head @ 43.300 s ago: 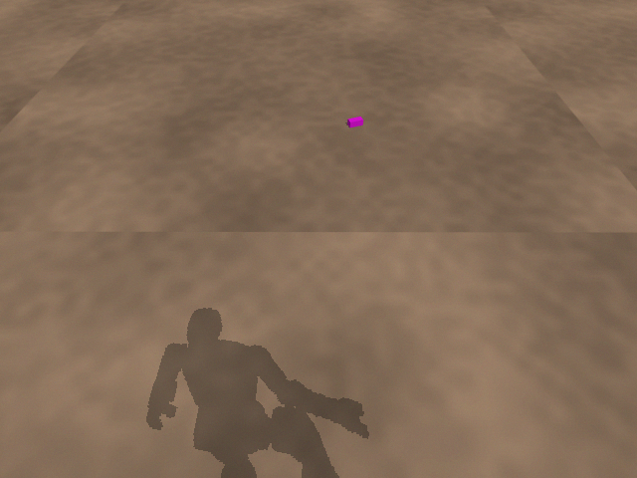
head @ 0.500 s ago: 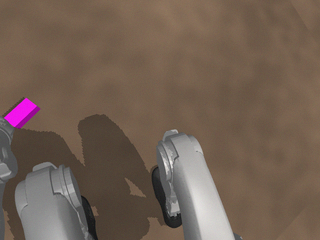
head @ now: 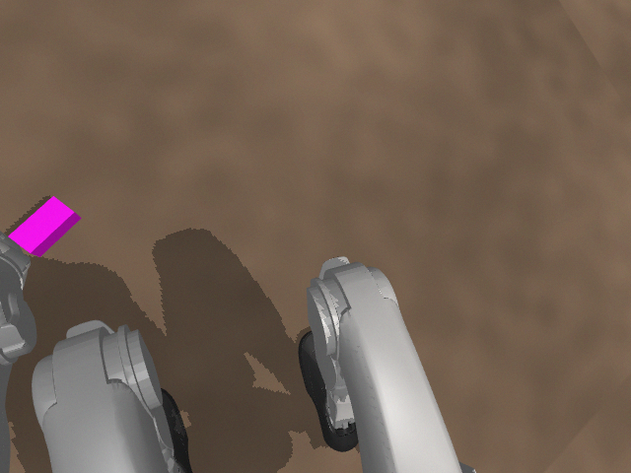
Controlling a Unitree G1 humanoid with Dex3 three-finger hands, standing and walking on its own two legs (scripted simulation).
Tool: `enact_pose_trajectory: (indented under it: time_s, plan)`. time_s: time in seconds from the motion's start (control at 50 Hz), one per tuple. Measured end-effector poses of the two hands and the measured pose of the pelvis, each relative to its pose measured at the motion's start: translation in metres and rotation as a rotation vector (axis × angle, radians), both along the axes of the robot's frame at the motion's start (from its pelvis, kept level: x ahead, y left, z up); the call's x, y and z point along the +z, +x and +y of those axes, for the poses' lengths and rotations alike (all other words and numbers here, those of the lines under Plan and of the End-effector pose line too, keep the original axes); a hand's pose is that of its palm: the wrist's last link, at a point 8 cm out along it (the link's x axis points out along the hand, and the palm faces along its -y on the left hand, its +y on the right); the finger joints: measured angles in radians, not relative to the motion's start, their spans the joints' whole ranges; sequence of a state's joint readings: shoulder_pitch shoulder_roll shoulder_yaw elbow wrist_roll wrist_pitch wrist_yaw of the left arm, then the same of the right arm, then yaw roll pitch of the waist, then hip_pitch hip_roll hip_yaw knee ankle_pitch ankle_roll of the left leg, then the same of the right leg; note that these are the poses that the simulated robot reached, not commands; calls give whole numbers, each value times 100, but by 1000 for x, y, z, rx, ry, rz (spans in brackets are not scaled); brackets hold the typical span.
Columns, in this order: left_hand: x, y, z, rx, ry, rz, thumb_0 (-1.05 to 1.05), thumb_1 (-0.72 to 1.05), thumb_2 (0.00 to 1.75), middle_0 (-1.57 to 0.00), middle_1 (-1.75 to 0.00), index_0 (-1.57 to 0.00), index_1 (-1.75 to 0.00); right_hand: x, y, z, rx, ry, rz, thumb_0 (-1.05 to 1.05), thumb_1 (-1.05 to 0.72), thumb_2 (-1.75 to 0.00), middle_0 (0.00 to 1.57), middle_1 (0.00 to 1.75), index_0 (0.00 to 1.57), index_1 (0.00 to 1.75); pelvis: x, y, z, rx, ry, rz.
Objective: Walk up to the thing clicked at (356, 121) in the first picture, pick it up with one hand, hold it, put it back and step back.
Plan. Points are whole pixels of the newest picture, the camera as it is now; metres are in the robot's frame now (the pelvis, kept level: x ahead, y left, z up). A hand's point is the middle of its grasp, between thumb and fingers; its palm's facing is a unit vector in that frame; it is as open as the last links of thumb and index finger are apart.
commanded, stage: approach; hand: left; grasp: from above
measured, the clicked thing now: (46, 226) +0.48 +0.28 -0.30
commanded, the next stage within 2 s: rest palm in 0.58 s
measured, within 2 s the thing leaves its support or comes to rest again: neither
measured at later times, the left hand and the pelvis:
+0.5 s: hand (22, 199) +0.48 +0.26 -0.17, palm faces -0.27 -0.30 -0.92, open 12.6 cm; pelvis +0.00 +0.00 +0.01, yaw -2 degrees
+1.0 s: hand (33, 218) +0.47 +0.27 -0.21, palm faces -0.29 -0.29 -0.91, open 12.6 cm; pelvis +0.00 +0.00 +0.00, yaw -2 degrees
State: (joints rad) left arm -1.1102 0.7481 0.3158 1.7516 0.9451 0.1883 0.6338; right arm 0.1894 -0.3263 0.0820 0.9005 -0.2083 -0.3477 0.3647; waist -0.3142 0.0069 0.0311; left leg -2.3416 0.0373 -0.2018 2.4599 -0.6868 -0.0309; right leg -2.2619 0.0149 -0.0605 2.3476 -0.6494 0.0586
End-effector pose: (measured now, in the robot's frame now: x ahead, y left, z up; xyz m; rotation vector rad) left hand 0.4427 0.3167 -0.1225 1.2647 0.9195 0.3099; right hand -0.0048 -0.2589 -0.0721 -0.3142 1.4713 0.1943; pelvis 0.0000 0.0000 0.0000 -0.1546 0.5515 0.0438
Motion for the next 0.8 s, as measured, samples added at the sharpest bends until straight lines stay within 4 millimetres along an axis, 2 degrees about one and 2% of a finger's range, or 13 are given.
enact_pose_trajectory:
  time_s: [0.12,0.28,0.38,0.44,0.5,0.58,0.64,0.7,0.8]
  plan:
    - [-6,6,-16,-55,0,14,0,-22,72,-46,-64,-43,-67,2,-4,2,21,1,6,0,-90,-90,19,30,20,30,-1,-2,-1,3,2,-11]
    - [-5,43,-56,-88,-17,-68,0,-24,73,-43,-70,-41,-72,18,-23,3,1,-15,42,0,-91,-90,19,30,20,30,2,-2,-2,-7,-10,-12]
    - [5,59,-66,-67,0,-89,0,-27,75,-41,-71,-39,-73,25,-37,3,-39,-1,80,0,-91,-90,19,30,20,30,5,0,-3,-18,-12,7]
    - [8,56,-63,-55,11,-62,0,-28,76,-40,-72,-37,-74,24,-42,3,-60,12,93,0,-91,-90,19,30,20,30,7,1,-3,-22,-10,14]
    - [6,43,-52,-31,14,-12,0,-29,76,-39,-71,-36,-74,19,-43,3,-73,18,92,0,-90,-90,19,30,20,30,6,0,-3,-23,-5,13]
    - [-6,21,-35,-18,17,55,0,-29,77,-39,-70,-36,-73,12,-39,3,-50,22,82,0,-90,-90,19,30,20,30,3,-3,-4,-17,4,-5]
    - [-17,10,-30,-41,8,75,0,-28,76,-39,-70,-36,-72,8,-34,4,-19,22,70,0,-90,-89,19,30,20,30,0,-5,-4,-9,7,-22]
    - [-26,8,-32,-72,-9,51,0,-26,75,-40,-71,-37,-73,7,-26,4,15,18,60,0,-90,-89,19,30,20,30,-1,-6,-5,-6,7,-31]
    - [-28,18,-44,-100,-13,-14,0,-28,76,-39,-71,-36,-73,12,-10,2,60,7,34,0,-90,-90,19,30,20,30,1,-4,-4,-8,-5,-28]
